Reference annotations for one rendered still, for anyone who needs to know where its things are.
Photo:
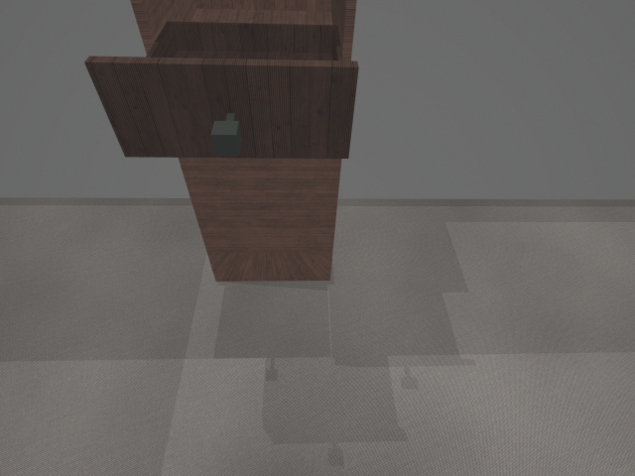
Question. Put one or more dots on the handle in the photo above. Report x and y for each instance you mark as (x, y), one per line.
(226, 136)

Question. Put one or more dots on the cabinet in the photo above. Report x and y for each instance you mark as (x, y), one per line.
(261, 219)

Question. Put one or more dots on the drawer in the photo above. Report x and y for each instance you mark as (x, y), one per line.
(288, 85)

